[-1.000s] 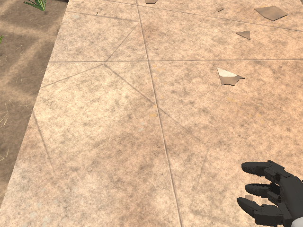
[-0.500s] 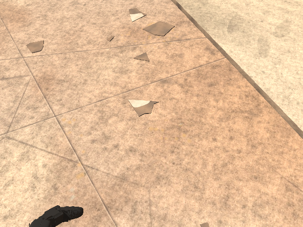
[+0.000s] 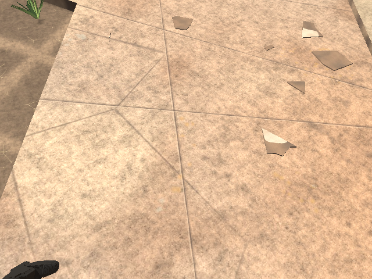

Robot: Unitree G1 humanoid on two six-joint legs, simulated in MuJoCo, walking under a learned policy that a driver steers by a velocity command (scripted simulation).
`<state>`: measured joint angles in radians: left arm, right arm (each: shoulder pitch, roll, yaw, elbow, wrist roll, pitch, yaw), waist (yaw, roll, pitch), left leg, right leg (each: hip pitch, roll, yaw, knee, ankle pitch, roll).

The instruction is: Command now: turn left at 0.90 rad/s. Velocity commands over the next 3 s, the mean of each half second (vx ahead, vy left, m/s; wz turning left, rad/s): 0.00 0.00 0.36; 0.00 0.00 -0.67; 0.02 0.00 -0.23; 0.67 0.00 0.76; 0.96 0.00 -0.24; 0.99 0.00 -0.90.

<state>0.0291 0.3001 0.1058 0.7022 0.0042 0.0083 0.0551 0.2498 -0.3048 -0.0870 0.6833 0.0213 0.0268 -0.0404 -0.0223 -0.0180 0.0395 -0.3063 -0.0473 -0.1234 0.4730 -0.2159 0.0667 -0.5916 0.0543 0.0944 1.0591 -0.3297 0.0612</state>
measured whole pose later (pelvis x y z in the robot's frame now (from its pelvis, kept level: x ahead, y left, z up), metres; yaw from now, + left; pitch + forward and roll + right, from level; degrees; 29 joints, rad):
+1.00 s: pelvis +0.02 -0.03 -0.01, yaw -14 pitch +2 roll +1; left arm 0.13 0.31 0.09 0.62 -0.03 0.08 -0.03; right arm 0.16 -0.27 -0.08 0.67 -0.01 0.01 -0.03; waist -0.01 -0.01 0.07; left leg -0.15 0.06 0.18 0.42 -0.30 0.00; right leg -0.51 -0.08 -0.03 0.88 -0.34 0.09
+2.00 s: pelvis +0.27 -0.01 -0.01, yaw +7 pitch +3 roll +0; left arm 0.11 0.30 0.02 0.65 0.06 -0.03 -0.06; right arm 0.48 -0.29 -0.04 0.77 -0.01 -0.04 0.02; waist -0.06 -0.05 -0.01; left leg 0.00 -0.08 -0.09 0.31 -0.35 0.10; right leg -0.68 -0.09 0.01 0.93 -0.17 0.07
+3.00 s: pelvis +1.17 -0.02 -0.04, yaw -30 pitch +2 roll +2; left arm -0.10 0.34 0.02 0.60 0.03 -0.01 -0.10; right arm 0.53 -0.30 -0.04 0.91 -0.03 -0.09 -0.01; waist -0.08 -0.04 0.05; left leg 0.25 0.01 0.31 0.24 -0.44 -0.07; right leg -0.74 -0.01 -0.15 0.78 -0.05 -0.16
